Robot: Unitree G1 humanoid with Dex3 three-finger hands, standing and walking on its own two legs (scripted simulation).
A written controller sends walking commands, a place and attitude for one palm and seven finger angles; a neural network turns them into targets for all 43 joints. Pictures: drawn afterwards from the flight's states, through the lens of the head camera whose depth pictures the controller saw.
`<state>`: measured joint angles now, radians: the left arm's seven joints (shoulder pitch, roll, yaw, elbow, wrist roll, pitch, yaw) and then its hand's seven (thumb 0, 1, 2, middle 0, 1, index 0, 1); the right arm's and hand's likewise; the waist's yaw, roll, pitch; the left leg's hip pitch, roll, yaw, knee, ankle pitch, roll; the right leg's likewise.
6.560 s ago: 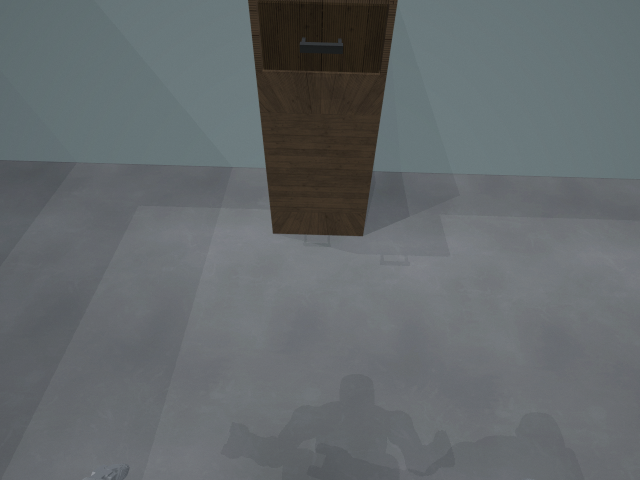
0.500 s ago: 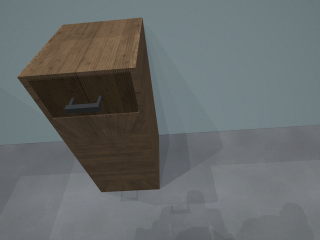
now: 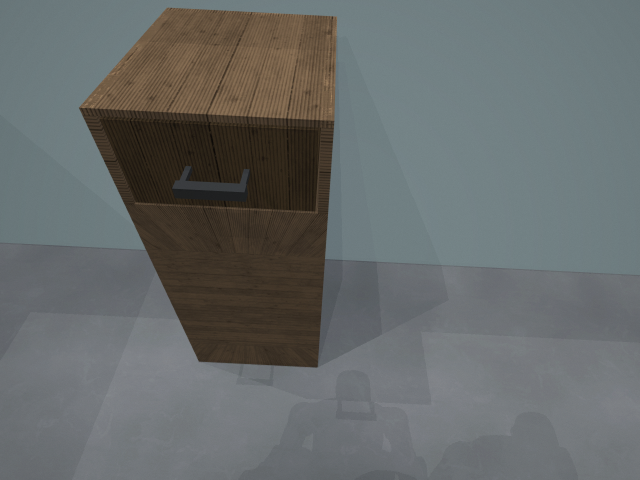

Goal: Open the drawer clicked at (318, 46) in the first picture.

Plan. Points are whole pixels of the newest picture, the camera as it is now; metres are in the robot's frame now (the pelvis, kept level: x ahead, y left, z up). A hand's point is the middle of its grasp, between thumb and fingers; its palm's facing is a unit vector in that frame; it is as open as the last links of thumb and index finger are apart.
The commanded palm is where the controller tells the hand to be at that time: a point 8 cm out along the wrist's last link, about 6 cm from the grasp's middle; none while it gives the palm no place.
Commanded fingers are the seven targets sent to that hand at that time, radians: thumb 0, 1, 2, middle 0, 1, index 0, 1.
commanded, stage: come to a stop and stand still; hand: left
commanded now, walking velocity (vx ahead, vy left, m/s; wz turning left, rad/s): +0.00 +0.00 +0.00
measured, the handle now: (213, 182) +0.55 +0.24 +0.04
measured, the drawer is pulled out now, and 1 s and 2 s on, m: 0.00 0.00 0.00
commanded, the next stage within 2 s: look again from close up in 0.26 s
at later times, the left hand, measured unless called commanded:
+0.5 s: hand out of the picture +0.01 +0.18 -0.18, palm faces -0.01 -0.98 -0.21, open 7.3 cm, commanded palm none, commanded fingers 0.00 0.90 0.90 -0.20 -0.30 -0.20 -0.30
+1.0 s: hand out of the picture +0.01 +0.18 -0.17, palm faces +0.00 -0.98 -0.20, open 7.3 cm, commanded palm +0.11 +0.23 -0.07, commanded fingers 0.00 0.85 0.88 -0.20 -0.33 -0.20 -0.33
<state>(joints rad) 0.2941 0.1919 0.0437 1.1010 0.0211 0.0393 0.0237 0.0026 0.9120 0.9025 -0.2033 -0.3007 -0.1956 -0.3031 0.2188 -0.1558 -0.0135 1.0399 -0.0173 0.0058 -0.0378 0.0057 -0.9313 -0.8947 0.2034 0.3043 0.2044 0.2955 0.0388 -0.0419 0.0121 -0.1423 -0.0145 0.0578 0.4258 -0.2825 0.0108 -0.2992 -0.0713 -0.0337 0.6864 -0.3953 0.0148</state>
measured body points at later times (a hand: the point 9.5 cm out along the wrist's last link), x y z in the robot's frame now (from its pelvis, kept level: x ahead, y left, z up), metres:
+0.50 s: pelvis +0.00 +0.01 +0.00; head +0.03 +0.01 +0.45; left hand +0.01 +0.24 -0.16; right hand -0.01 -0.21 -0.16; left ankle -0.03 +0.12 -0.74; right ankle -0.01 -0.11 -0.74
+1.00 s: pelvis +0.02 +0.02 +0.00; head +0.04 +0.00 +0.45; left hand +0.01 +0.23 -0.16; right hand +0.00 -0.20 -0.17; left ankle -0.03 +0.12 -0.74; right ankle -0.01 -0.11 -0.74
